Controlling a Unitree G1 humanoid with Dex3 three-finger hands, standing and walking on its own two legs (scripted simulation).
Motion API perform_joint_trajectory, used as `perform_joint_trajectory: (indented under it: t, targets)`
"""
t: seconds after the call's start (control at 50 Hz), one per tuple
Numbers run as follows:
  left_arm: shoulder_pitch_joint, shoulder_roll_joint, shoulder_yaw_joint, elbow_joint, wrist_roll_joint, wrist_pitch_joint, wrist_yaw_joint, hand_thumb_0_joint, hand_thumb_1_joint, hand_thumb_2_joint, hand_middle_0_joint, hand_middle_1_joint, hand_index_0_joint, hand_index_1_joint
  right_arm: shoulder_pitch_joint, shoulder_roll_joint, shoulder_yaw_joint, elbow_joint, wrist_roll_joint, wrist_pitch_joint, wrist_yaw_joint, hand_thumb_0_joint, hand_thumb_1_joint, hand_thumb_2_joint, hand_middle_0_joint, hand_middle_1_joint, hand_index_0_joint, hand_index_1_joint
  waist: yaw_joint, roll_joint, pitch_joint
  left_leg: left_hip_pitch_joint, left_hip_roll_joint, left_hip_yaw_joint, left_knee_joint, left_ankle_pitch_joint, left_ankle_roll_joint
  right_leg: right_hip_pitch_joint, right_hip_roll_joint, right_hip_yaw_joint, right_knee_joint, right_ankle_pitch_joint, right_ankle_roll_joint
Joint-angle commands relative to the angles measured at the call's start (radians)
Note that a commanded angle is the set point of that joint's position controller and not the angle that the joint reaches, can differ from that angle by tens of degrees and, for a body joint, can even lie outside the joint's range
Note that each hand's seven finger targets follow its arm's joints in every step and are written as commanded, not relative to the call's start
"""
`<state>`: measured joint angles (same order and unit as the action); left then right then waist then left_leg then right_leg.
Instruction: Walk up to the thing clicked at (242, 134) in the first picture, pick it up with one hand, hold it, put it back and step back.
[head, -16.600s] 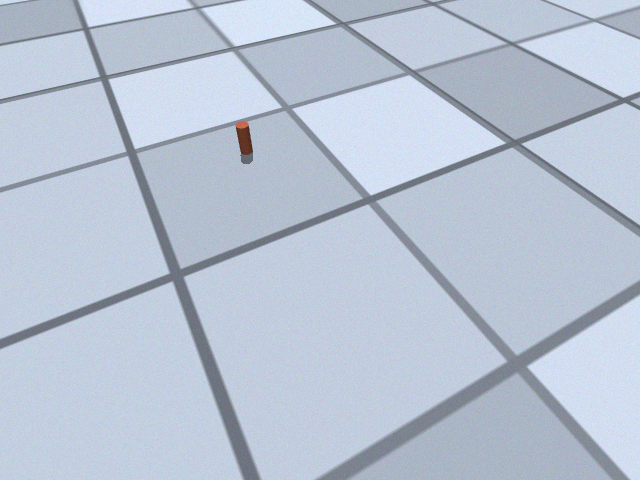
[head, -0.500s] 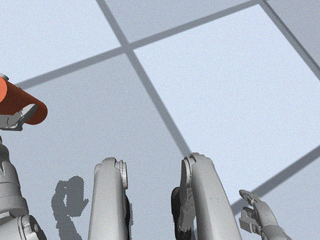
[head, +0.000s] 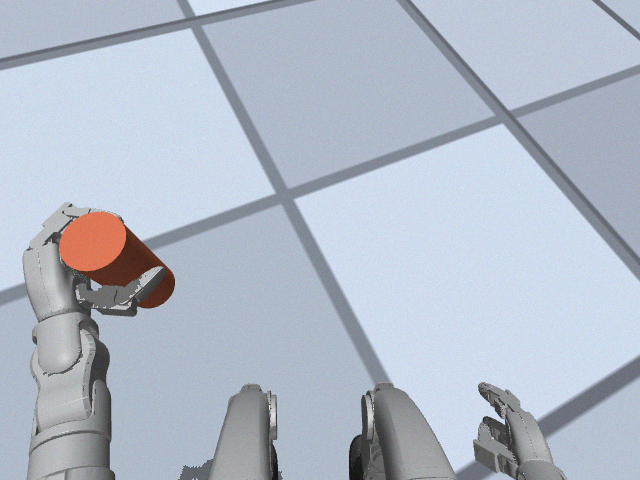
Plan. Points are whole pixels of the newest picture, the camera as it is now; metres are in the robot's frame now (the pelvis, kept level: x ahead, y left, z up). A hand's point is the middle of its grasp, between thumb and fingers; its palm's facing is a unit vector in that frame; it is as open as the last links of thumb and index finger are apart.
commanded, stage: hold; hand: left
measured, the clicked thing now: (126, 266) +0.36 +0.24 +0.00
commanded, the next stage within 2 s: crouch in 1.48 s
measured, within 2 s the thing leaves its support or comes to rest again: neither
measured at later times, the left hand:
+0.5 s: hand (121, 223) +0.37 +0.21 +0.10, palm faces +0.36 -0.93 -0.04, open 9.6 cm
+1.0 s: hand (134, 200) +0.37 +0.19 +0.14, palm faces +0.37 -0.93 -0.02, open 9.6 cm
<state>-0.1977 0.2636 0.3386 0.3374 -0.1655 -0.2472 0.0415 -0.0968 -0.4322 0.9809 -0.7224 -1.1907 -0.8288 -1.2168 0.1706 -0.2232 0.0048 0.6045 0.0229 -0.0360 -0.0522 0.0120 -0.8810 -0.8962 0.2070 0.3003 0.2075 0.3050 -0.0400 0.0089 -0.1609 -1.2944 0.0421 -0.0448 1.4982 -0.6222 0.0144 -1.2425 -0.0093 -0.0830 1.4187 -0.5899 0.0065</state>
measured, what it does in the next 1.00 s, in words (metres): rises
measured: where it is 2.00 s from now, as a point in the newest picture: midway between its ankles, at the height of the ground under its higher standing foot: outside the picture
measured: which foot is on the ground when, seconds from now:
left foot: down 0.00-1.00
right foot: down 0.00-1.00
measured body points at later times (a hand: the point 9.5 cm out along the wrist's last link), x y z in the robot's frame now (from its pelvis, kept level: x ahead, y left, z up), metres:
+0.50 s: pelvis +0.03 -0.01 +0.08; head +0.11 +0.01 +0.52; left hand +0.34 +0.26 +0.11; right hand +0.16 -0.24 -0.03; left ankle +0.04 +0.11 -0.58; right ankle +0.04 -0.13 -0.58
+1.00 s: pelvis +0.04 -0.02 +0.11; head +0.10 -0.01 +0.55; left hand +0.34 +0.24 +0.15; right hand +0.18 -0.25 +0.00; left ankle +0.04 +0.11 -0.58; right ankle +0.04 -0.13 -0.58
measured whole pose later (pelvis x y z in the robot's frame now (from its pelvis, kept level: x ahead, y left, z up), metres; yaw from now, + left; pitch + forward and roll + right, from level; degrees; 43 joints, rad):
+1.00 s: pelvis +0.04 -0.02 +0.11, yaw +2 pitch +11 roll -2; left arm -0.10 0.14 0.19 0.36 -0.11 -0.31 0.16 -0.10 -0.45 0.98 -0.75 -1.17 -0.85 -1.19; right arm 0.22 -0.20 0.01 0.65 -0.02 -0.01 -0.05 0.01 -0.90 -0.90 0.21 0.30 0.21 0.30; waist -0.02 0.01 -0.07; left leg -0.68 0.04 -0.02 0.97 -0.47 -0.01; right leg -0.65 0.00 -0.07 0.92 -0.45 -0.01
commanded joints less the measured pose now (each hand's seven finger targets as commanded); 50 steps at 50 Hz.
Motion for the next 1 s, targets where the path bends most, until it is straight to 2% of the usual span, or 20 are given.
perform_joint_trajectory:
  t: [0.0, 0.02, 0.08, 0.1, 0.16, 0.2, 0.22, 0.3, 0.38, 0.4, 0.42, 0.46, 0.48, 0.52, 0.54, 0.64, 0.74, 0.76, 0.86, 0.98]
  targets:
    - [-0.239, 0.168, 0.036, -0.237, 0.010, -0.110, 0.034, 0.000, 0.253, 1.335, -1.312, -1.495, -1.347, -1.483, 0.075, -0.156, -0.066, -0.078, -0.010, -0.036, -0.013, 0.000, -0.877, -0.892, 0.199, 0.300, 0.200, 0.300, 0.009, 0.123, -0.383, 0.473, -0.002, -0.065, -0.324, 0.320, -0.021, 0.226, 0.020, 0.022, -0.215, 0.257, -0.033]
    - [-0.244, 0.151, 0.019, -0.219, 0.011, -0.114, 0.036, 0.000, 0.261, 1.342, -1.309, -1.495, -1.344, -1.484, 0.064, -0.155, -0.064, -0.080, -0.012, -0.038, -0.012, 0.000, -0.877, -0.892, 0.199, 0.300, 0.200, 0.300, 0.012, 0.128, -0.368, 0.485, -0.004, -0.063, -0.342, 0.300, -0.022, 0.235, 0.019, 0.024, -0.228, 0.247, -0.034]
    - [-0.242, 0.135, -0.008, -0.246, 0.019, -0.132, 0.042, 0.000, 0.223, 1.317, -1.300, -1.478, -1.331, -1.469, 0.078, -0.147, -0.062, -0.078, -0.020, -0.042, -0.009, 0.000, -0.888, -0.895, 0.199, 0.300, 0.200, 0.300, 0.007, 0.129, -0.399, 0.544, -0.007, -0.043, -0.365, 0.370, -0.020, 0.316, 0.020, 0.025, -0.277, 0.309, -0.034]
    - [-0.227, 0.118, -0.038, -0.231, 0.027, -0.131, 0.042, 0.000, 0.208, 1.307, -1.288, -1.472, -1.322, -1.460, 0.077, -0.145, -0.062, -0.080, -0.021, -0.041, -0.010, 0.000, -0.886, -0.894, 0.199, 0.300, 0.200, 0.300, 0.005, 0.127, -0.391, 0.560, -0.012, -0.032, -0.376, 0.372, -0.019, 0.339, 0.021, 0.026, -0.296, 0.315, -0.034]
    - [-0.241, 0.127, -0.029, -0.237, 0.030, -0.141, 0.050, 0.000, 0.199, 1.290, -1.263, -1.442, -1.294, -1.433, 0.079, -0.144, -0.062, -0.072, -0.026, -0.042, -0.007, 0.000, -0.890, -0.895, 0.199, 0.300, 0.200, 0.300, 0.013, 0.128, -0.381, 0.605, -0.010, -0.035, -0.413, 0.417, -0.024, 0.377, 0.022, 0.021, -0.326, 0.341, -0.036]
    - [-0.227, 0.095, -0.041, -0.229, 0.025, -0.150, 0.059, 0.000, 0.191, 1.294, -1.259, -1.442, -1.291, -1.432, 0.078, -0.137, -0.059, -0.075, -0.029, -0.040, -0.008, 0.000, -0.885, -0.893, 0.199, 0.300, 0.200, 0.300, 0.011, 0.094, -0.351, 0.588, -0.014, -0.030, -0.438, 0.388, -0.019, 0.423, 0.024, 0.019, -0.353, 0.340, -0.034]
    - [-0.204, 0.095, -0.028, -0.211, 0.025, -0.152, 0.067, 0.000, 0.196, 1.290, -1.262, -1.441, -1.294, -1.431, 0.080, -0.136, -0.061, -0.076, -0.031, -0.040, -0.006, 0.000, -0.889, -0.894, 0.199, 0.300, 0.200, 0.300, 0.014, 0.077, -0.345, 0.578, -0.016, -0.027, -0.449, 0.379, -0.016, 0.444, 0.025, 0.019, -0.366, 0.342, -0.032]
    - [-0.198, 0.093, -0.037, -0.205, 0.039, -0.162, 0.084, 0.000, 0.175, 1.278, -1.251, -1.422, -1.277, -1.417, 0.068, -0.129, -0.058, -0.081, -0.031, -0.037, -0.006, 0.000, -0.894, -0.895, 0.199, 0.300, 0.200, 0.300, 0.018, 0.043, -0.308, 0.585, -0.024, -0.010, -0.496, 0.332, -0.009, 0.515, 0.020, 0.029, -0.427, 0.326, -0.025]
    - [-0.215, 0.066, -0.077, -0.227, 0.045, -0.167, 0.088, 0.000, 0.140, 1.266, -1.229, -1.410, -1.258, -1.404, 0.072, -0.123, -0.054, -0.075, -0.037, -0.035, -0.008, 0.000, -0.895, -0.895, 0.199, 0.300, 0.200, 0.300, 0.011, 0.076, -0.292, 0.648, -0.023, -0.008, -0.531, 0.377, -0.016, 0.544, 0.024, 0.026, -0.451, 0.364, -0.028]
    - [-0.222, 0.084, -0.063, -0.243, 0.050, -0.169, 0.095, 0.000, 0.142, 1.255, -1.214, -1.392, -1.240, -1.389, 0.076, -0.122, -0.054, -0.075, -0.036, -0.035, -0.009, 0.000, -0.894, -0.896, 0.199, 0.300, 0.200, 0.300, 0.016, 0.081, -0.297, 0.669, -0.025, -0.003, -0.537, 0.381, -0.015, 0.555, 0.022, 0.030, -0.466, 0.370, -0.026]
    - [-0.213, 0.059, -0.086, -0.224, 0.052, -0.167, 0.094, 0.000, 0.135, 1.251, -1.210, -1.393, -1.239, -1.388, 0.074, -0.112, -0.049, -0.073, -0.040, -0.033, -0.012, 0.000, -0.896, -0.896, 0.199, 0.300, 0.200, 0.300, 0.007, 0.073, -0.284, 0.661, -0.027, 0.001, -0.537, 0.383, -0.013, 0.567, 0.022, 0.032, -0.479, 0.381, -0.023]
    - [-0.182, 0.059, -0.081, -0.220, 0.050, -0.165, 0.098, 0.000, 0.151, 1.216, -1.198, -1.367, -1.230, -1.356, 0.080, -0.115, -0.051, -0.074, -0.039, -0.032, -0.013, 0.000, -0.887, -0.892, 0.199, 0.300, 0.200, 0.300, 0.012, 0.045, -0.302, 0.670, -0.027, 0.005, -0.548, 0.410, -0.010, 0.613, 0.020, 0.036, -0.494, 0.415, -0.022]
    - [-0.219, 0.062, -0.076, -0.249, 0.044, -0.171, 0.096, 0.000, 0.171, 1.242, -1.188, -1.369, -1.215, -1.364, 0.075, -0.113, -0.050, -0.072, -0.041, -0.031, -0.012, 0.000, -0.894, -0.895, 0.199, 0.300, 0.200, 0.300, 0.014, 0.076, -0.290, 0.686, -0.028, 0.005, -0.556, 0.415, -0.013, 0.601, 0.021, 0.035, -0.498, 0.413, -0.024]
    - [-0.212, 0.039, -0.105, -0.246, 0.047, -0.169, 0.096, 0.000, 0.175, 1.242, -1.193, -1.377, -1.223, -1.369, 0.074, -0.114, -0.050, -0.074, -0.043, -0.029, -0.011, 0.000, -0.895, -0.895, 0.199, 0.300, 0.200, 0.300, 0.009, 0.068, -0.279, 0.710, -0.025, 0.001, -0.575, 0.428, -0.015, 0.614, 0.023, 0.030, -0.510, 0.419, -0.025]
    - [-0.199, 0.053, -0.089, -0.228, 0.053, -0.164, 0.103, 0.000, 0.166, 1.244, -1.184, -1.374, -1.213, -1.367, 0.073, -0.111, -0.048, -0.071, -0.042, -0.027, -0.013, 0.000, -0.895, -0.895, 0.199, 0.300, 0.200, 0.300, 0.014, 0.055, -0.263, 0.709, -0.026, 0.005, -0.578, 0.427, -0.012, 0.627, 0.021, 0.034, -0.525, 0.425, -0.020]
    - [-0.192, 0.038, -0.105, -0.235, 0.055, -0.163, 0.110, 0.000, 0.157, 1.248, -1.196, -1.386, -1.227, -1.377, 0.070, -0.111, -0.050, -0.075, -0.045, -0.021, -0.011, 0.000, -0.895, -0.895, 0.199, 0.300, 0.200, 0.300, 0.013, 0.060, -0.263, 0.734, -0.027, 0.010, -0.607, 0.453, -0.015, 0.673, 0.020, 0.034, -0.550, 0.448, -0.021]
    - [-0.197, 0.028, -0.102, -0.229, 0.052, -0.159, 0.116, 0.000, 0.142, 1.257, -1.203, -1.396, -1.233, -1.390, 0.047, -0.106, -0.048, -0.076, -0.043, -0.018, -0.011, 0.000, -0.893, -0.895, 0.199, 0.300, 0.200, 0.300, 0.018, 0.052, -0.211, 0.738, -0.030, 0.020, -0.638, 0.403, -0.013, 0.693, 0.017, 0.042, -0.587, 0.420, -0.015]
    - [-0.195, 0.011, -0.118, -0.247, 0.050, -0.159, 0.117, 0.000, 0.149, 1.259, -1.208, -1.395, -1.236, -1.390, 0.049, -0.107, -0.049, -0.080, -0.046, -0.018, -0.011, 0.000, -0.893, -0.895, 0.199, 0.300, 0.200, 0.300, 0.011, 0.041, -0.234, 0.750, -0.027, 0.016, -0.643, 0.420, -0.014, 0.708, 0.020, 0.037, -0.589, 0.433, -0.015]
    - [-0.187, 0.022, -0.107, -0.251, 0.048, -0.161, 0.118, 0.000, 0.142, 1.267, -1.215, -1.404, -1.242, -1.401, 0.050, -0.107, -0.048, -0.075, -0.045, -0.018, -0.010, 0.000, -0.897, -0.896, 0.199, 0.300, 0.200, 0.300, 0.014, 0.030, -0.243, 0.768, -0.031, 0.026, -0.641, 0.479, -0.009, 0.752, 0.016, 0.047, -0.603, 0.508, -0.009]
    - [-0.170, 0.002, -0.117, -0.262, 0.047, -0.161, 0.123, 0.000, 0.132, 1.253, -1.215, -1.390, -1.238, -1.389, 0.038, -0.101, -0.047, -0.077, -0.044, -0.015, -0.010, 0.000, -0.897, -0.896, 0.199, 0.300, 0.200, 0.300, 0.017, 0.023, -0.223, 0.773, -0.035, 0.035, -0.665, 0.452, -0.009, 0.786, 0.012, 0.055, -0.632, 0.499, -0.003]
